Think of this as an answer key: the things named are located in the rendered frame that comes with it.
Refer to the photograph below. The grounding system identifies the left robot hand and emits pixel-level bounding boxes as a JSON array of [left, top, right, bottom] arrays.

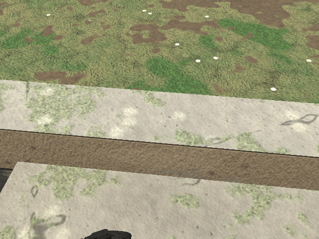
[[81, 229, 132, 239]]

